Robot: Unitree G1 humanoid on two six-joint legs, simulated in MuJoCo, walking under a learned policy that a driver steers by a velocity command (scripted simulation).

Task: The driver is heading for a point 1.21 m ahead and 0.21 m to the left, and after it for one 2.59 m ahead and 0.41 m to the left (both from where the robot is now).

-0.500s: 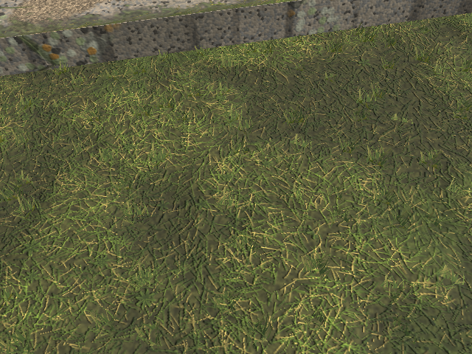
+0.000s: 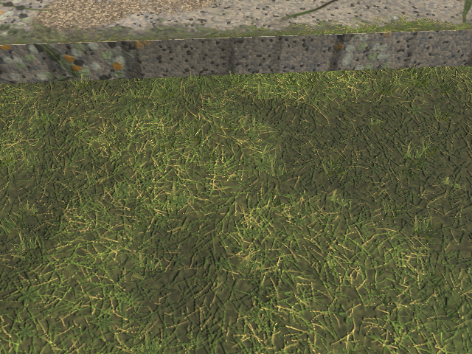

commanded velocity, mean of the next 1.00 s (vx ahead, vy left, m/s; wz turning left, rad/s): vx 0.50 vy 0.00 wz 0.17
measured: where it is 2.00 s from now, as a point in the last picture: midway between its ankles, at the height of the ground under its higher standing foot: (195, 175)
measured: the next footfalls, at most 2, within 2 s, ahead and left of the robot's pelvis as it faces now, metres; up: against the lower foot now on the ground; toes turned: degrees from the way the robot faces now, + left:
right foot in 0.50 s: +0.43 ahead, -0.11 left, +0.00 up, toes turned -4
left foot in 1.06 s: +0.69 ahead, +0.09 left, +0.00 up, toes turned +21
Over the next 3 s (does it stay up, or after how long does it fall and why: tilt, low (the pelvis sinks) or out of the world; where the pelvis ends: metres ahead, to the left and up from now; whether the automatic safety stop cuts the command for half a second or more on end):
stays up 1.09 0.22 0.01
